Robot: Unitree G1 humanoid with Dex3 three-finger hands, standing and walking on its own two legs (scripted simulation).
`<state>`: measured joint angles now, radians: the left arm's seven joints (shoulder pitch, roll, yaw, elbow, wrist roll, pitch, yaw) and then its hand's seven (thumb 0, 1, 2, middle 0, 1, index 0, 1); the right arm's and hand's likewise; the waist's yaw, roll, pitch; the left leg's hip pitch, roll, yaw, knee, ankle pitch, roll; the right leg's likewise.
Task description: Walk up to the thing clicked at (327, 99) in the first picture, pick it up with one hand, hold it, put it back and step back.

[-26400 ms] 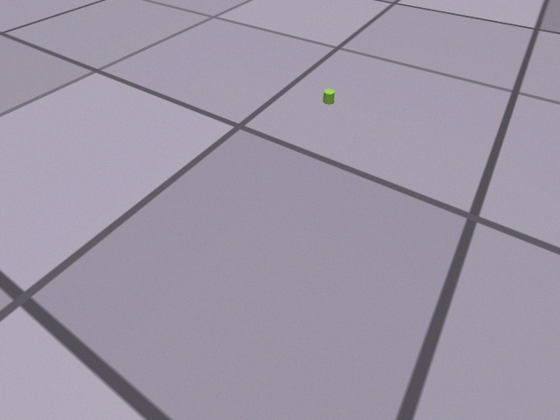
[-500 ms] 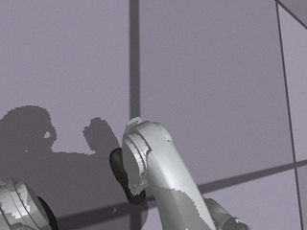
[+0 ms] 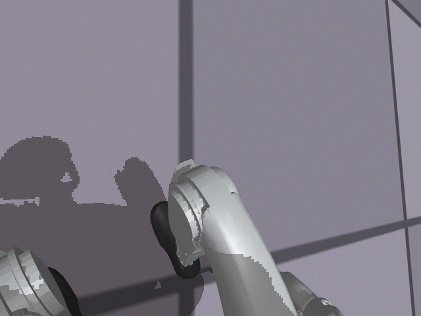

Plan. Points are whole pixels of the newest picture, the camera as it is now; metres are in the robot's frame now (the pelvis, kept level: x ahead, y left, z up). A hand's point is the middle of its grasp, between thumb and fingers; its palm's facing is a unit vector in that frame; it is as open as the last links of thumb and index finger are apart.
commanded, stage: close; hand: left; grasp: from above
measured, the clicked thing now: out of the picture +0.49 +0.38 -0.27
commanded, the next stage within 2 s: settle in 0.82 s
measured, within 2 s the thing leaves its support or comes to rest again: leaves its support in 1.28 s
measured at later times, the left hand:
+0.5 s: hand out of the picture +0.47 +0.38 -0.24, palm faces -0.43 -0.16 -0.89, open 11.0 cm
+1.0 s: hand out of the picture +0.47 +0.38 -0.24, palm faces -0.43 -0.17 -0.89, open 10.2 cm
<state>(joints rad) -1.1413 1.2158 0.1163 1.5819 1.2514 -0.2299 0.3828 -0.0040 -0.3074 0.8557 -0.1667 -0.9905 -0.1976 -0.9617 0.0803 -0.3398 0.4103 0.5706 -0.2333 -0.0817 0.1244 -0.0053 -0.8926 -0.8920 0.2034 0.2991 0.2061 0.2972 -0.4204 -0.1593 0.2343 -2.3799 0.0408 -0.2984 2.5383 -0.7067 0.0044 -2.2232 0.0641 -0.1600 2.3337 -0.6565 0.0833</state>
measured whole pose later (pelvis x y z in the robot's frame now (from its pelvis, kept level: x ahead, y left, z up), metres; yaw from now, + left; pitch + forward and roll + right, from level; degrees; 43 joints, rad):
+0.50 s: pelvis +0.00 +0.00 +0.00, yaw +0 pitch +28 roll -17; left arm -1.14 1.21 0.10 1.61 1.26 -0.24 0.42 0.00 -0.06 0.80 -0.33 -0.95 -0.36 -0.91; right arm 0.08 -0.34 0.41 0.58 -0.24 -0.08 0.12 -0.01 -0.89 -0.89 0.20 0.30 0.21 0.30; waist -0.42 -0.16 0.23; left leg -2.38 0.04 -0.30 2.54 -0.70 0.01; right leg -2.22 0.07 -0.16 2.34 -0.65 0.08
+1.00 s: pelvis +0.00 +0.00 +0.00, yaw +0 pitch +28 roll -17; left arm -1.14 1.21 0.14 1.59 1.27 -0.24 0.40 0.00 0.02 0.68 -0.52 -0.90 -0.48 -0.85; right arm 0.08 -0.35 0.40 0.57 -0.24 -0.08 0.12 -0.01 -0.90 -0.89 0.20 0.30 0.21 0.30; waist -0.42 -0.15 0.23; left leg -2.39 0.04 -0.30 2.54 -0.70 0.01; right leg -2.23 0.06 -0.16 2.34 -0.65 0.08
